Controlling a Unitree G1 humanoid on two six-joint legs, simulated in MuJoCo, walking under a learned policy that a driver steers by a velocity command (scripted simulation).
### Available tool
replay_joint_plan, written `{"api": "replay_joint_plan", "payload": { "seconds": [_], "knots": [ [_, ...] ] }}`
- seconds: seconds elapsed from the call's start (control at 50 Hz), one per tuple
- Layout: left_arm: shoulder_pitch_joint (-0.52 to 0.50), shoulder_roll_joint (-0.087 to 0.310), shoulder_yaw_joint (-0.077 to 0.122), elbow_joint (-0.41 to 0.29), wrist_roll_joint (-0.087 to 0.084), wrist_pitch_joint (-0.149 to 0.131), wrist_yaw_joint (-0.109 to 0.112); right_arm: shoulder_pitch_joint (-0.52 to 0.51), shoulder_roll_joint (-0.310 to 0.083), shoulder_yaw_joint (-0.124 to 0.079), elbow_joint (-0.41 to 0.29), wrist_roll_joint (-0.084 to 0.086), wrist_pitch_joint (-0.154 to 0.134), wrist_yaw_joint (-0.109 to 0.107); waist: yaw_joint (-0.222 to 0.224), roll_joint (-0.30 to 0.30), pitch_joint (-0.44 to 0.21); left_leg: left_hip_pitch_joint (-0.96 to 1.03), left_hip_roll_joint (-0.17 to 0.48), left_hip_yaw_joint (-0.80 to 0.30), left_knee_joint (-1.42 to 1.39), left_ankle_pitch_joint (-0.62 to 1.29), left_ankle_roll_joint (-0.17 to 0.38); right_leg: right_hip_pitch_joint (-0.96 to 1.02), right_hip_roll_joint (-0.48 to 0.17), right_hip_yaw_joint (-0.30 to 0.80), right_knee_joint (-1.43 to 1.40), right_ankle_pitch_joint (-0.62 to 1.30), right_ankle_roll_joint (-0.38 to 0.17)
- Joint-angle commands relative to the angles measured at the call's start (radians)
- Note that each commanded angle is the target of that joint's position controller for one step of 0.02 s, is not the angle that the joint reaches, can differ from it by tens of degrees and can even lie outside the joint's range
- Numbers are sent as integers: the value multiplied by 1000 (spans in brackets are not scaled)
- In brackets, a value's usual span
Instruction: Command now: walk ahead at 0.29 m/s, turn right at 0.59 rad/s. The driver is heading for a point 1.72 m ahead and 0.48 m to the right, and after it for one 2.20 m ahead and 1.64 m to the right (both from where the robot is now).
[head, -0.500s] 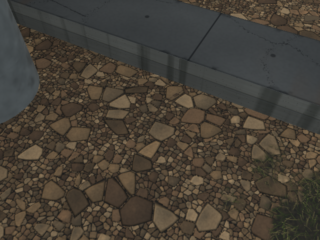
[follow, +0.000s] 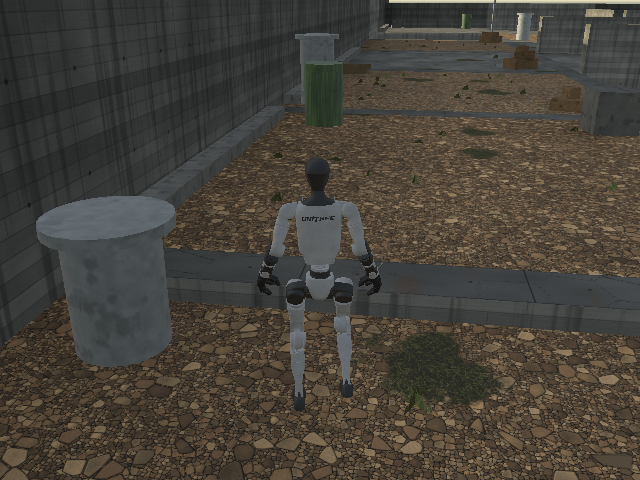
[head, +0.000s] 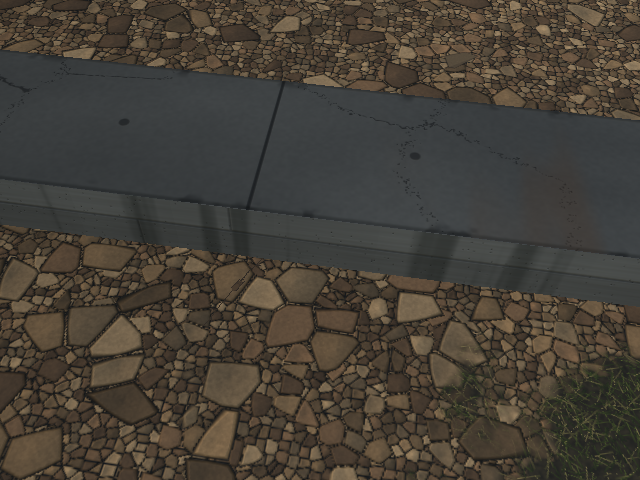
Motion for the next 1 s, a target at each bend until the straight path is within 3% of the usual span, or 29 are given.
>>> {"api": "replay_joint_plan", "payload": {
  "seconds": [0.02,0.1,0.18,0.22,0.24,0.26,0.28,0.3,0.32,0.34,0.36,0.38,0.44,0.5,0.6,0.64,0.66,0.68,0.7,0.72,0.74,0.76,0.78,0.82,0.86,0.9,0.94,0.98,1.0],
  "knots": [
    [-11,25,8,-90,7,7,1,-50,-162,-46,-38,6,-7,-10,21,162,-53,128,279,-148,-164,596,177,-99,-49,9,-122,61,27],
    [-75,12,2,-99,9,9,-25,-81,-187,-52,-16,20,26,-28,3,153,-85,129,254,-6,-163,572,153,19,-40,-44,-361,291,16],
    [-146,43,17,-135,9,15,-52,-71,-217,-62,9,43,41,-26,-11,148,-78,187,276,29,-93,535,129,76,-21,-74,-507,269,-27],
    [-120,69,33,-141,12,19,-57,-85,-233,-69,9,58,48,-26,14,150,-91,208,280,41,13,612,109,135,9,-102,-578,212,-65],
    [-55,86,46,-126,14,18,-54,-95,-224,-67,8,64,51,-27,53,131,-117,189,252,71,130,638,83,236,42,-122,-664,265,-92],
    [40,139,70,-102,17,17,-38,-51,-194,-58,17,54,50,-24,90,59,-169,108,187,102,315,547,30,409,51,-85,-741,456,-138],
    [96,243,89,-114,20,19,-11,-31,-118,-30,-20,-7,48,-18,76,-181,-245,-178,94,119,641,-91,-44,662,-196,246,-691,960,-245],
    [41,271,79,-153,41,8,-14,19,-123,-15,-41,-14,47,-8,33,-250,-402,-390,-46,-54,899,-534,-82,786,-394,613,-739,879,-479],
    [13,190,62,-161,28,2,-24,-36,-195,-35,-24,10,53,-1,84,-82,-386,-416,11,-161,926,-455,-79,722,-334,509,-773,747,-432],
    [-31,157,49,-153,17,-3,-24,-84,-195,-34,-39,25,58,-3,62,-51,-280,-431,35,-153,887,-378,-69,627,-275,396,-779,660,-367],
    [-62,139,46,-147,5,0,-20,-90,-174,-33,-26,15,65,-15,37,20,-219,-421,61,-151,807,-319,-73,535,-217,336,-793,554,-307],
    [-97,133,42,-150,0,8,-14,-99,-182,-36,-30,6,75,-26,20,3,-181,-381,69,-150,731,-277,-81,443,-186,305,-808,508,-284],
    [-128,145,47,-156,27,21,3,-67,-145,-28,-19,9,86,-27,-9,-55,-182,-258,26,-121,606,-225,-106,315,-132,264,-826,520,-280],
    [-120,154,54,-147,19,29,19,-92,-120,-17,-26,9,89,-28,7,-63,-199,-207,11,-135,467,-176,-115,292,-115,285,-819,401,-268],
    [-119,151,54,-144,18,44,18,-117,-132,-23,-45,18,82,-14,29,-114,-178,-131,-16,-146,282,-149,-89,279,-107,395,-808,209,-234],
    [-135,145,51,-145,6,52,20,-69,-129,-29,-35,17,72,-4,-3,-115,-167,-34,-22,-125,102,-65,-59,255,-83,411,-767,199,-199],
    [-115,122,44,-137,2,55,23,-31,-147,-38,-26,9,70,-3,-14,-92,-167,48,23,-136,1,-5,-32,217,-48,380,-718,147,-156],
    [-60,59,26,-130,11,55,24,-14,-218,-52,-35,-14,73,-7,15,93,-175,135,241,-339,-95,5,42,114,52,258,-508,-72,-88],
    [-89,87,37,-166,7,43,26,-49,-277,-65,-37,-46,78,-4,33,366,-84,35,395,-606,-178,74,205,-46,186,91,-312,-261,-39],
    [-61,155,57,-140,25,33,27,-107,-226,-52,-74,-45,70,-9,35,289,-79,-1,405,-611,-178,92,251,-23,130,152,-115,-236,-10],
    [-35,173,68,-106,15,37,25,-159,-180,-40,-83,-27,68,-16,58,216,-70,-6,349,-497,-146,109,213,-19,131,150,-37,-169,2],
    [-8,147,64,-74,16,47,31,-185,-156,-33,-89,-9,68,-18,68,175,-64,9,283,-406,-124,113,170,-13,127,138,1,-122,22],
    [-2,121,58,-65,21,54,34,-184,-140,-28,-84,7,68,-21,60,171,-59,35,266,-372,-112,148,164,-30,126,139,38,-84,39],
    [-20,71,39,-65,14,58,33,-158,-113,-14,-73,8,74,-24,46,174,-64,50,224,-288,-107,220,166,10,120,107,-1,-54,63],
    [-66,37,22,-77,11,55,33,-132,-105,-11,-61,4,78,-26,21,206,-83,115,208,-254,-91,230,167,47,82,73,-177,-43,78],
    [-97,6,3,-85,18,52,26,-116,-131,-18,-50,8,86,-25,-2,248,-98,120,203,-238,-79,226,167,159,40,13,-376,-72,81],
    [-99,27,5,-77,10,48,21,-75,-167,-27,-34,15,95,-22,-23,267,-97,121,219,-264,-62,243,180,233,44,-30,-524,-60,74],
    [-42,32,7,-39,11,44,17,-74,-161,-22,-22,31,97,-19,12,239,-86,90,208,-259,-27,279,157,354,52,-51,-784,142,41],
    [-37,52,8,-34,19,42,18,-35,-149,-17,-6,35,89,-17,9,209,-86,50,199,-257,-22,275,117,432,30,-11,-855,243,11]
  ]
}}
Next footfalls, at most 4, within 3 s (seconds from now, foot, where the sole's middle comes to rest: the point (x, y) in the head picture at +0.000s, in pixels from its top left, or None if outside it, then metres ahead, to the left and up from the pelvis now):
0.26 right None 0.22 -0.13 -0.78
0.66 left None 0.27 0.09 -0.78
1.02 right None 0.11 -0.12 -0.78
1.62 left None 0.32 0.09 -0.78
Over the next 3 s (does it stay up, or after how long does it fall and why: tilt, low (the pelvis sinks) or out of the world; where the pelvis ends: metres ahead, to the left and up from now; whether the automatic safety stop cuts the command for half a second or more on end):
stays up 0.86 -0.17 0.00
